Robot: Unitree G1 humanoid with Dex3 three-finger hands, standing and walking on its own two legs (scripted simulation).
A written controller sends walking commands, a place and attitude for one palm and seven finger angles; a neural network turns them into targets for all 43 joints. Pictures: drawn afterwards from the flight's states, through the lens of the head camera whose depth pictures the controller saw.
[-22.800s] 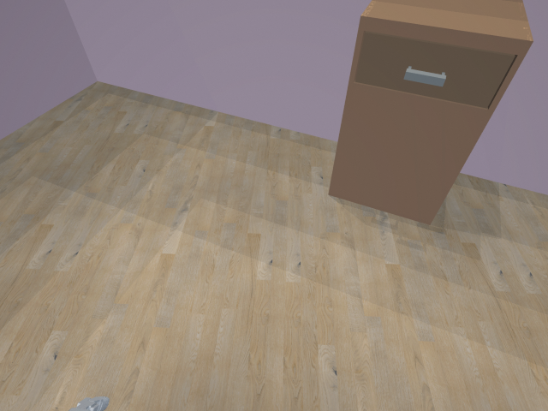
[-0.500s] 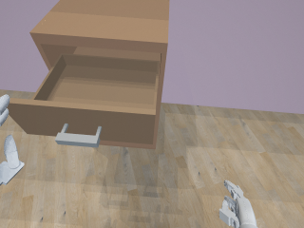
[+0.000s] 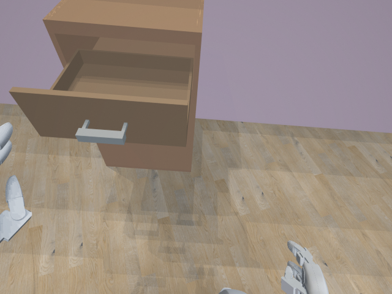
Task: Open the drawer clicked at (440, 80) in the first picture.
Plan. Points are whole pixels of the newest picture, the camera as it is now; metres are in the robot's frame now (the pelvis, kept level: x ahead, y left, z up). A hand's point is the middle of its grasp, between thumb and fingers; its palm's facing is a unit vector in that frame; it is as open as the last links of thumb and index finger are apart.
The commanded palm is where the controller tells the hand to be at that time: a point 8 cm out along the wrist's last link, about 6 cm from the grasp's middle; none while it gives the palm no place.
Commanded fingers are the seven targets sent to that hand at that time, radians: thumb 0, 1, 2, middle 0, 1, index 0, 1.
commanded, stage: stop stepping back and stand still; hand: left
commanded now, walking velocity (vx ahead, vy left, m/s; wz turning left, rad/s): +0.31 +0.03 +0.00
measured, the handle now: (103, 130) +0.52 +0.29 -0.05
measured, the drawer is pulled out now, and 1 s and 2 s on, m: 0.30 0.30 0.30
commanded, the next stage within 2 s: let the arm hang, fingers relaxed in 0.84 s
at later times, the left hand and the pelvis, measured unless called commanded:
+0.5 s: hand out of the picture +0.10 +0.22 +0.17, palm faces +0.37 -0.79 -0.48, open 7.4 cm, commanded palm +0.04 +0.26 +0.18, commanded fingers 0.00 0.90 0.90 -0.20 -0.30 -0.20 -0.30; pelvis -0.09 -0.02 -0.01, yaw +0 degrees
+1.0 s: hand (41, 286) +0.12 +0.22 +0.11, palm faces +0.26 -0.84 -0.48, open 7.4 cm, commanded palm none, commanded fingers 0.00 0.90 0.90 -0.20 -0.30 -0.20 -0.30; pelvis -0.09 -0.02 -0.01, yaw +1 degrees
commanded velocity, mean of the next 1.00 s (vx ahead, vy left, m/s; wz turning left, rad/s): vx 0.13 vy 0.02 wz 0.00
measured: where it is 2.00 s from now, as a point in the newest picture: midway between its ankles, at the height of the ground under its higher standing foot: outside the picture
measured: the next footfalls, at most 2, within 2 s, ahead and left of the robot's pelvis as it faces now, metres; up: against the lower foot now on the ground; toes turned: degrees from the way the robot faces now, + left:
right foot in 0.06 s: -0.02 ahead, -0.12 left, +0.00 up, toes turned -4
left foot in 0.30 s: -0.03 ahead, +0.10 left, +0.00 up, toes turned +4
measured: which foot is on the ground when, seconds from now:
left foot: down 0.00-0.08, up 0.10-0.28, down 0.30-1.00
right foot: up 0.00-0.04, down 0.06-1.00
